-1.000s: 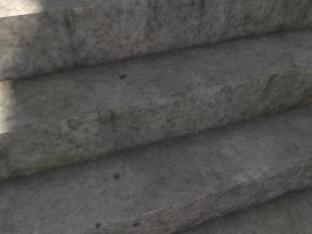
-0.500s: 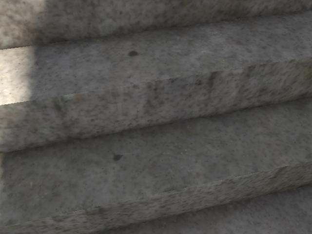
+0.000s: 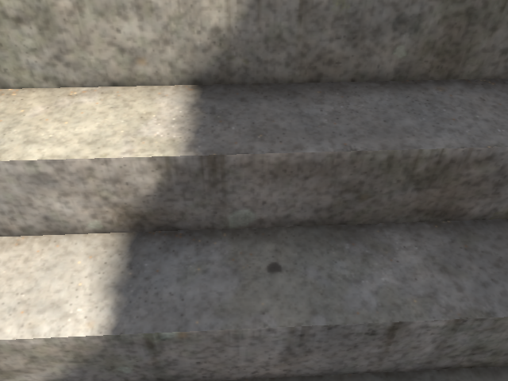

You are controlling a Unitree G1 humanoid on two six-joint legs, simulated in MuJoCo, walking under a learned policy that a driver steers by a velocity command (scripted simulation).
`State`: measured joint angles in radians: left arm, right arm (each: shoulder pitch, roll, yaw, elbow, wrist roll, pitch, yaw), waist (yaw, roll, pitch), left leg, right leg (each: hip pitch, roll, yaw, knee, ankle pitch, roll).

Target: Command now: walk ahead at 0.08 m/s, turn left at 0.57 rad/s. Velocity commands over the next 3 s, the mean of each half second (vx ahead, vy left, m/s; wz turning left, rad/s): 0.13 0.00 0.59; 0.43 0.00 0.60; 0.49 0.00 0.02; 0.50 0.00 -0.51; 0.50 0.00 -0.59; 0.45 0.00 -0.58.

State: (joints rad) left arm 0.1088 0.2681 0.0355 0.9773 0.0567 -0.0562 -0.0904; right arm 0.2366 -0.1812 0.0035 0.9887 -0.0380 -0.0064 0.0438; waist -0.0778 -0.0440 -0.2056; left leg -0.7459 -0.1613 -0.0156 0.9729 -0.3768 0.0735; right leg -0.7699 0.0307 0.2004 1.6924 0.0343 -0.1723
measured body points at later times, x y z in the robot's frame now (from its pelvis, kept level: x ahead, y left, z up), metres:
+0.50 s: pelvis +0.10 -0.08 +0.04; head +0.08 -0.10 +0.49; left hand +0.10 +0.19 -0.08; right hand +0.33 -0.28 -0.06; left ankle +0.02 +0.07 -0.48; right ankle +0.08 -0.18 -0.67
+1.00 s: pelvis +0.28 +0.01 +0.18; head +0.28 -0.03 +0.62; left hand +0.12 +0.18 +0.04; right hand +0.56 -0.08 +0.06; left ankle +0.30 +0.10 -0.47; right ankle +0.19 -0.19 -0.38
